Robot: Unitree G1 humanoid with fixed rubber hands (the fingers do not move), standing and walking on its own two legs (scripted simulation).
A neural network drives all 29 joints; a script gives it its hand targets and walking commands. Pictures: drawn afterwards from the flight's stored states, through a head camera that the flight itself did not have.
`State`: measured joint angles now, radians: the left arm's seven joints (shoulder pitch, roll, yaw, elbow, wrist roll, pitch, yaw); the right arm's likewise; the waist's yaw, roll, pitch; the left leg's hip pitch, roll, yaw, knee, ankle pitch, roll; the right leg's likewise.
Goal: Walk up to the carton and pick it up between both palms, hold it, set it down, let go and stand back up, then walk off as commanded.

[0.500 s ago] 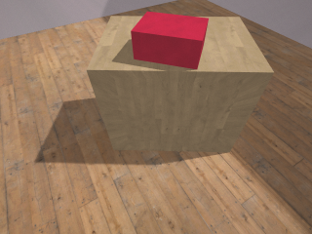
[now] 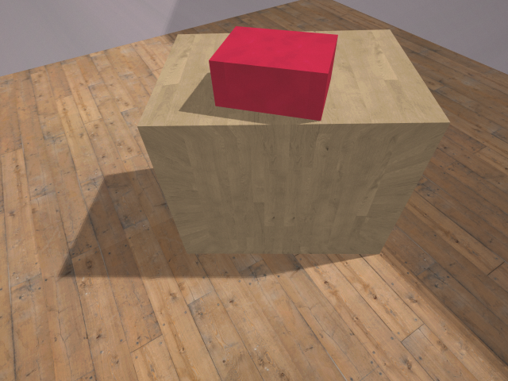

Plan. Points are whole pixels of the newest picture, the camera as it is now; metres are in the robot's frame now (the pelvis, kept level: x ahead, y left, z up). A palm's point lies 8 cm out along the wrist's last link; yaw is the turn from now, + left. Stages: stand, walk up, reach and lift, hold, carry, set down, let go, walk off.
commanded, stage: walk off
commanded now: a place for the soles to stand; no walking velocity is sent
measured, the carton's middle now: (275, 70) +0.94 -0.03 +0.02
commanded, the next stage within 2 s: stand in 0.76 s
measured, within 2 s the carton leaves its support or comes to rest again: neither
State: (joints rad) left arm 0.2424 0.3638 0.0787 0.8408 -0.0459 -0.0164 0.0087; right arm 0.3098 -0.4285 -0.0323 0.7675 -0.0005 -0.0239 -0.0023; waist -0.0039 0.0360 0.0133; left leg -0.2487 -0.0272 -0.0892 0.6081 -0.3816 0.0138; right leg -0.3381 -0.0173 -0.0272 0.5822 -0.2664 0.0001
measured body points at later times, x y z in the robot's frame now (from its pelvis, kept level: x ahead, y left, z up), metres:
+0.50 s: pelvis -0.04 -0.02 +0.00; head -0.02 -0.03 +0.45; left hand +0.04 +0.29 -0.10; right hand +0.04 -0.35 -0.11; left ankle -0.04 +0.12 -0.73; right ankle +0.02 -0.13 -0.73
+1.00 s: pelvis -0.03 -0.02 +0.00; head -0.02 -0.03 +0.45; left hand +0.05 +0.29 -0.10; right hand +0.05 -0.35 -0.10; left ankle -0.04 +0.12 -0.73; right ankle +0.02 -0.13 -0.73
